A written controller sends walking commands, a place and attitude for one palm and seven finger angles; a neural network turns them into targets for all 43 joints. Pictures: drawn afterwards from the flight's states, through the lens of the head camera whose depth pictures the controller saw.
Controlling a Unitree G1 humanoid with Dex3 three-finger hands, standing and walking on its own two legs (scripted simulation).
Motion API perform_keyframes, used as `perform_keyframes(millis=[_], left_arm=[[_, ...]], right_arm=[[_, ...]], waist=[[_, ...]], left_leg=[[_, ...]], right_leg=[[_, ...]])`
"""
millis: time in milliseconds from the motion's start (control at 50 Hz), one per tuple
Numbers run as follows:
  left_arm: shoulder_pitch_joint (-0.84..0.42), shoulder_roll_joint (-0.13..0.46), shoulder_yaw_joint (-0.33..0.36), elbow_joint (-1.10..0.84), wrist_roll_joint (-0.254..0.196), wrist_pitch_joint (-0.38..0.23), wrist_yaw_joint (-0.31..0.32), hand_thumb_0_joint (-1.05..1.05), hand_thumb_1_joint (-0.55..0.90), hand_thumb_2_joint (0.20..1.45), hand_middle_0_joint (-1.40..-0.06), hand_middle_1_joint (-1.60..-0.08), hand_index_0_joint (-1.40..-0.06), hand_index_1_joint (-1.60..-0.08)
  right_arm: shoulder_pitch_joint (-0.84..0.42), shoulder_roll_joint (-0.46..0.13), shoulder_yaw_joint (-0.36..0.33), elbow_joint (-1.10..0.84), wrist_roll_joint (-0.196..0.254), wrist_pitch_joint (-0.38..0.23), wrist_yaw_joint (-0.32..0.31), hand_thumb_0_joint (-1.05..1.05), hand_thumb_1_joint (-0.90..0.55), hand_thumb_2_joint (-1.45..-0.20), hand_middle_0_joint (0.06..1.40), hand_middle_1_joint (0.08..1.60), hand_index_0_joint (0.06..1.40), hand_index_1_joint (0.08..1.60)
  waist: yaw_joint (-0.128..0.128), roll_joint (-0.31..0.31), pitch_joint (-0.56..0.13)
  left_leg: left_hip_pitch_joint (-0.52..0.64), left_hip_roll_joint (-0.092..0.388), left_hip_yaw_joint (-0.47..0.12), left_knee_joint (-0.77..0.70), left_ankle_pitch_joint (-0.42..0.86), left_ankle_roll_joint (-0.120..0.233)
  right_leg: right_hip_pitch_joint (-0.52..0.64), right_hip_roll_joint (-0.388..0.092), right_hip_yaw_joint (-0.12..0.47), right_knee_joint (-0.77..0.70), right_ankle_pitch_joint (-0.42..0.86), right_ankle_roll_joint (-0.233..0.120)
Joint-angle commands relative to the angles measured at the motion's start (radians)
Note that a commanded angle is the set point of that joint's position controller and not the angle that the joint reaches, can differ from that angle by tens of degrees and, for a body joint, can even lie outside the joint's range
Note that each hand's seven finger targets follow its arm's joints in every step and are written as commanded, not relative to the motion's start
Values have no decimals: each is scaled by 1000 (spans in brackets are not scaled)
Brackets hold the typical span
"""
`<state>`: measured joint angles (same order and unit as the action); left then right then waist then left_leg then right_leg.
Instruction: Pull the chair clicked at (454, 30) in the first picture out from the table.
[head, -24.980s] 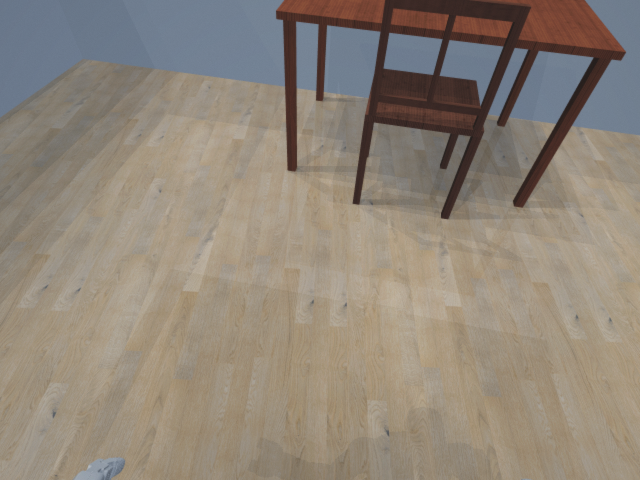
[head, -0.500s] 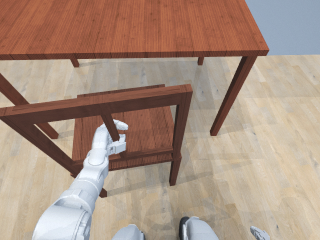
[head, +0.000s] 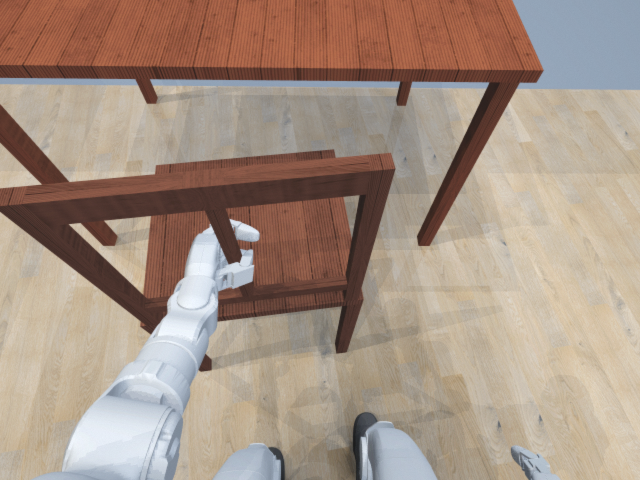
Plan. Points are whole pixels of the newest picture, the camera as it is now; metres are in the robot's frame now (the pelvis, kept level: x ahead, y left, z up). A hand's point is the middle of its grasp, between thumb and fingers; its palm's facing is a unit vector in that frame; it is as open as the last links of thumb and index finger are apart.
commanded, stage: step backward, pulling the chair out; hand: left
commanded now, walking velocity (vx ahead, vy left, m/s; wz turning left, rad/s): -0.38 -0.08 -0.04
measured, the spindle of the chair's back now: (234, 256) +0.41 +0.12 -0.07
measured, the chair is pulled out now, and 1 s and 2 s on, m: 0.24 0.41 0.58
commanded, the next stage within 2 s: stop walking, hand still on the chair in 1.46 s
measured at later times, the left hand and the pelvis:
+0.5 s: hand (235, 330) +0.30 +0.11 -0.05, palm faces -0.06 -0.98 -0.17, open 5.2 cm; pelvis -0.08 +0.01 +0.00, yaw -1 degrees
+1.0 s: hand (220, 396) +0.22 +0.12 -0.05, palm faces -0.03 -0.98 -0.18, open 5.2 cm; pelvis -0.16 +0.00 +0.00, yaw -2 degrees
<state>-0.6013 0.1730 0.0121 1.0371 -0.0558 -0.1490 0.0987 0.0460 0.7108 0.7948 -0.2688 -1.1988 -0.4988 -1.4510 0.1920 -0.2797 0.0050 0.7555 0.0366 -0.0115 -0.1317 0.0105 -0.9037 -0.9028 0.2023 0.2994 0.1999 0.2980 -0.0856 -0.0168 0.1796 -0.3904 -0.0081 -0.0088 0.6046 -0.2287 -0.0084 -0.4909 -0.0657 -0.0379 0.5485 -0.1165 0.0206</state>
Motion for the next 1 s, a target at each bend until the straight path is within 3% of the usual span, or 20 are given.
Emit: perform_keyframes(millis=[0,60,120,160,240,300,340,360,420,500,560,600,640,680,760,800,840,900,920,980], left_arm=[[-362,128,-13,-274,14,-86,-8,0,900,900,-500,-1450,-500,-1450],[-363,114,-13,-211,31,-106,-9,0,900,900,-500,-1450,-500,-1450],[-378,154,-1,-191,41,-132,-9,0,900,900,-500,-1450,-500,-1450],[-346,211,37,-152,35,-134,-3,0,900,900,-500,-1450,-500,-1450],[-275,255,58,-98,28,-116,3,0,900,900,-500,-1450,-500,-1450],[-273,229,57,-110,26,-93,4,0,900,900,-500,-1450,-500,-1450],[-265,200,39,-121,20,-83,3,0,900,900,-500,-1450,-500,-1450],[-275,184,27,-140,20,-85,2,0,900,900,-500,-1450,-500,-1450],[-366,117,-29,-214,12,-102,-8,0,900,900,-500,-1450,-500,-1450],[-349,149,10,-159,17,-112,-10,0,900,900,-500,-1450,-500,-1450],[-365,147,-19,-157,36,-130,-13,0,900,900,-500,-1450,-500,-1450],[-325,237,44,-137,29,-135,1,0,900,900,-500,-1450,-500,-1450],[-303,256,43,-131,25,-134,6,0,900,900,-500,-1450,-500,-1450],[-274,245,48,-103,33,-124,9,0,900,900,-500,-1450,-500,-1450],[-270,213,45,-105,25,-104,6,0,900,900,-500,-1450,-500,-1450],[-299,181,23,-130,14,-118,4,0,900,900,-500,-1450,-500,-1450],[-383,118,-22,-198,10,-124,-6,0,900,900,-500,-1450,-500,-1450],[-368,159,19,-146,14,-129,-8,0,900,900,-500,-1450,-500,-1450],[-359,149,12,-130,25,-134,-11,0,900,900,-500,-1450,-500,-1450],[-339,175,17,-125,47,-147,-17,0,900,900,-500,-1450,-500,-1450]], right_arm=[[25,-107,-34,-122,-14,-17,-14,0,-900,-900,200,300,200,300],[83,-108,-49,-79,-19,-34,3,0,-900,-900,200,300,200,300],[104,-116,-55,-49,-16,-44,9,0,-900,-900,200,300,200,300],[85,-108,-63,-50,1,-42,-5,0,-900,-900,200,300,200,300],[46,-100,-50,-50,10,-57,-10,0,-900,-900,200,300,200,300],[51,-108,-31,-32,0,-61,-12,0,-900,-900,200,300,200,300],[64,-117,-26,-33,1,-59,-18,0,-900,-900,200,300,200,300],[53,-137,-35,-46,-1,-56,-22,0,-900,-900,200,300,200,300],[16,-111,-30,-105,-6,-46,-11,0,-900,-900,200,300,200,300],[89,-118,-48,-57,-8,-62,-8,0,-900,-900,200,300,200,300],[61,-112,-45,-54,-14,-69,2,0,-900,-900,200,300,200,300],[78,-121,-62,-46,0,-73,-9,0,-900,-900,200,300,200,300],[71,-96,-53,-44,7,-77,-9,0,-900,-900,200,300,200,300],[47,-96,-41,-41,-1,-77,-6,0,-900,-900,200,300,200,300],[65,-119,-23,-20,-3,-81,-16,0,-900,-900,200,300,200,300],[23,-140,-37,-57,-1,-76,-16,0,-900,-900,200,300,200,300],[18,-113,-28,-84,-12,-79,-5,0,-900,-900,200,300,200,300],[86,-122,-45,-34,-18,-90,-5,0,-900,-900,200,300,200,300],[97,-125,-48,-26,-20,-95,2,0,-900,-900,200,300,200,300],[76,-115,-47,-24,-19,-100,13,0,-900,-900,200,300,200,300]], waist=[[52,237,-486],[39,160,-530],[25,164,-542],[27,48,-582],[58,-102,-531],[47,-107,-523],[34,-102,-505],[40,-9,-498],[60,248,-452],[46,107,-523],[45,195,-447],[47,41,-501],[47,-99,-506],[65,-121,-485],[40,-107,-461],[58,176,-421],[63,263,-451],[47,142,-486],[42,182,-486],[45,210,-483]], left_leg=[[51,284,-202,-226,277,104],[264,272,-166,-68,669,86],[244,234,-108,-31,626,45],[132,174,-63,10,356,-4],[34,34,-62,239,-257,-36],[53,47,-81,130,-224,-27],[130,76,-68,-104,-37,-10],[131,134,-118,-170,129,20],[-9,292,-234,-283,22,110],[178,271,-177,-83,468,103],[45,220,-115,-97,258,41],[34,163,-76,-25,85,15],[90,50,-8,134,-164,-25],[57,20,-52,272,-244,-30],[129,87,-88,-107,-37,0],[58,254,-221,-247,46,82],[21,350,-329,-289,-18,142],[213,332,-263,-117,448,147],[250,314,-237,-82,525,132],[191,248,-155,-32,476,70]], right_leg=[[269,10,32,206,-171,-9],[225,2,50,88,-21,-21],[283,-21,72,16,238,-23],[362,-97,142,-6,364,-50],[282,-291,288,-196,172,-142],[321,-269,193,-151,232,-123],[284,-178,112,-102,149,-55],[270,-91,75,-58,84,-12],[266,17,32,186,-258,-10],[276,19,54,68,-26,-9],[288,-38,93,43,47,-30],[284,-91,178,-30,4,-53],[174,-235,308,-213,-139,-99],[173,-287,313,-253,-141,-144],[188,-149,114,-95,-22,-49],[187,-2,39,109,-188,-2],[191,34,45,281,-316,-19],[174,42,54,137,-264,-13],[190,38,60,60,-196,-14],[278,-9,83,-38,94,-26]])
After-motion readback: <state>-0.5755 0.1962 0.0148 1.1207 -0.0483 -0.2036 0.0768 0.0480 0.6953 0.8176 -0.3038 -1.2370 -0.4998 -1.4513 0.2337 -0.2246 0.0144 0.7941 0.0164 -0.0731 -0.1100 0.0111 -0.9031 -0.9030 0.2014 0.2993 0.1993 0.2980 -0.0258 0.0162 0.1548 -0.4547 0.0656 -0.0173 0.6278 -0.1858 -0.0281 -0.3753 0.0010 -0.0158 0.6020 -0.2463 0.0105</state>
